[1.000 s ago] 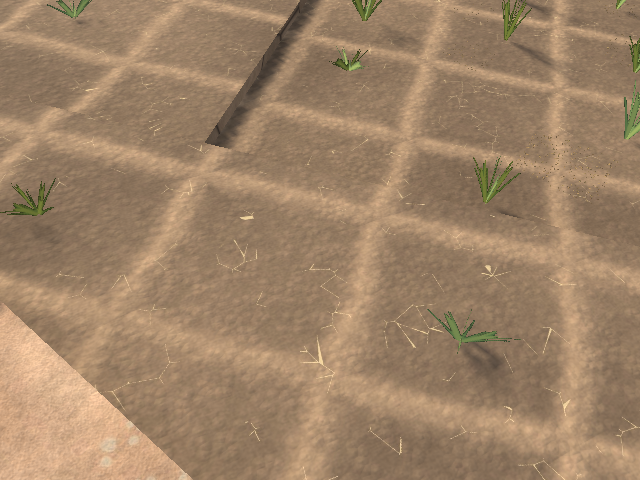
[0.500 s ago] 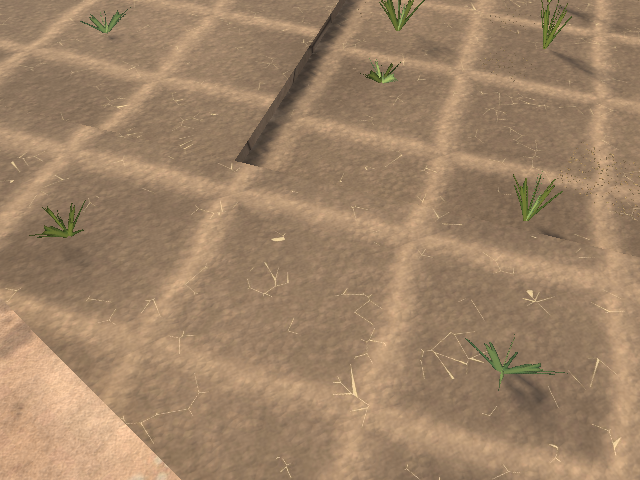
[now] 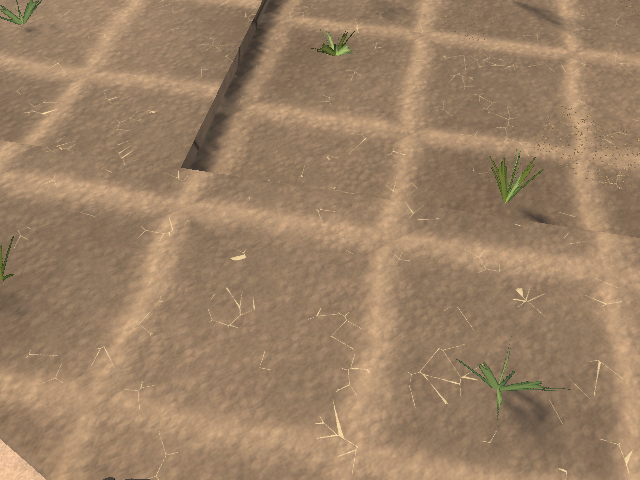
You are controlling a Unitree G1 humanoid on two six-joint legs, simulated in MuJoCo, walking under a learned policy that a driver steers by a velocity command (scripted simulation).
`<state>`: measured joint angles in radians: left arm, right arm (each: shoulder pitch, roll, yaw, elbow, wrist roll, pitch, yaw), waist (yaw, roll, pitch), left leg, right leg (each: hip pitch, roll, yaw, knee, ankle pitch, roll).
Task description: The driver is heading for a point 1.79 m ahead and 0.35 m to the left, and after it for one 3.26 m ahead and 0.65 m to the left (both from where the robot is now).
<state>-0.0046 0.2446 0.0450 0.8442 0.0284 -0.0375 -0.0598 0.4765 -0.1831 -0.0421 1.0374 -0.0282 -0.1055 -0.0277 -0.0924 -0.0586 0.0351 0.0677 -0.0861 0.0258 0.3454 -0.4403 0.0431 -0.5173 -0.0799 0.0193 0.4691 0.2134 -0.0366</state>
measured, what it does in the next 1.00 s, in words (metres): goes down, turning left: right foot 0.08 m lower, then left foot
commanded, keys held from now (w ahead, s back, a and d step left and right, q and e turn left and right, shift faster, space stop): w+q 0.60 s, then w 0.28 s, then w+e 0.12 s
